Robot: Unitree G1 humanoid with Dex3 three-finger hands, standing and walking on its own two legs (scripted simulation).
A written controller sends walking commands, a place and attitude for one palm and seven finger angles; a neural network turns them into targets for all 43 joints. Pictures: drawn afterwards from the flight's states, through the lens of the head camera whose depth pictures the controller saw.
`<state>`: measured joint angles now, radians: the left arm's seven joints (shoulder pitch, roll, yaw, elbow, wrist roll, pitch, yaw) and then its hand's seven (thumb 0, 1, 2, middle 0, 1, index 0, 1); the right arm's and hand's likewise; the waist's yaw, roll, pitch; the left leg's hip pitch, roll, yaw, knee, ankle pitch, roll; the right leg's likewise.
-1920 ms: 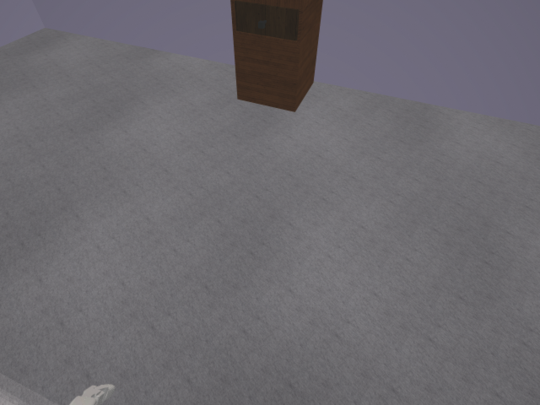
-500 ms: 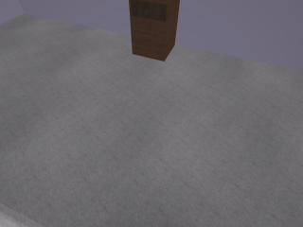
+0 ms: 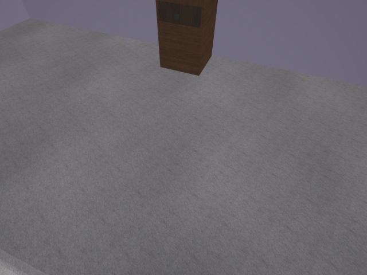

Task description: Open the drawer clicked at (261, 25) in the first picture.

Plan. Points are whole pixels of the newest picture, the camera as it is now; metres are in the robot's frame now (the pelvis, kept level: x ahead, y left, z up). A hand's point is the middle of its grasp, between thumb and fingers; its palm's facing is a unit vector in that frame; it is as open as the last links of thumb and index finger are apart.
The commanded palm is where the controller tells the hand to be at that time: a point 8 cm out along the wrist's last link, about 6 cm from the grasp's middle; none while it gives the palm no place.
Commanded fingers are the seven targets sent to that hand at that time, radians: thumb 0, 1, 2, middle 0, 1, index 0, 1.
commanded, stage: look at it before walking up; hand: left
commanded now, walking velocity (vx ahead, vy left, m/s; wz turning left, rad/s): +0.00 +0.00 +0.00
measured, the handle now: (177, 16) +2.08 +0.16 -0.23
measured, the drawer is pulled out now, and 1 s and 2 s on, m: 0.00 0.00 0.00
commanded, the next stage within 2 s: walk to a spot facing it in 0.62 s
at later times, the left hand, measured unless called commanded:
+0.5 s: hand out of the picture +0.07 +0.24 -0.16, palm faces -0.04 -0.94 -0.33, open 7.4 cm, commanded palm none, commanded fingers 0.00 0.90 0.90 -0.20 -0.30 -0.20 -0.30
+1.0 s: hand out of the picture +0.04 +0.22 -0.19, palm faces +0.07 -0.98 -0.20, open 7.3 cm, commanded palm none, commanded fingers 0.00 0.90 0.90 -0.20 -0.30 -0.20 -0.30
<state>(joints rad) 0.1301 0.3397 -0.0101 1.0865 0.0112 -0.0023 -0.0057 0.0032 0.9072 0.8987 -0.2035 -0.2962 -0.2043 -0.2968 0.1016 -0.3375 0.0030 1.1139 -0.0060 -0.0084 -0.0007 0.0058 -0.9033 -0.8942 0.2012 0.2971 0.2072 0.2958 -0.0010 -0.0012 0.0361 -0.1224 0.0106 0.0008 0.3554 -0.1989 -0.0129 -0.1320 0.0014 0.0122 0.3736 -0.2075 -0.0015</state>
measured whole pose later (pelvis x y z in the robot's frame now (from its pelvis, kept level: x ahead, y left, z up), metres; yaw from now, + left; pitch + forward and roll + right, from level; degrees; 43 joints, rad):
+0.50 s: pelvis +0.00 +0.00 +0.00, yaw +0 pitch -2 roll +0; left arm 0.14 0.34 -0.01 1.09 0.01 0.00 -0.01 0.00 0.91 0.90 -0.20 -0.30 -0.20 -0.30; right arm 0.11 -0.34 0.00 1.12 -0.01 -0.01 0.00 0.01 -0.90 -0.89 0.20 0.30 0.21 0.30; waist 0.00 0.00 0.05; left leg -0.12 0.02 0.00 0.34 -0.19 -0.02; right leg -0.13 0.01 0.01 0.36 -0.20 0.00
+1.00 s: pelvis +0.04 +0.02 -0.01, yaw +4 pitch -1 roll -2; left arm 0.29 0.24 0.01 1.08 0.02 0.00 -0.01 0.00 0.91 0.90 -0.20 -0.30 -0.20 -0.30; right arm 0.28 -0.24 0.00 1.12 -0.02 0.02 0.01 0.01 -0.91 -0.89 0.20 0.30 0.20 0.30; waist 0.00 -0.01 -0.02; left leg -0.25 0.04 0.04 0.62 -0.41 0.01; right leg -0.10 -0.01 -0.05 0.43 -0.32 0.01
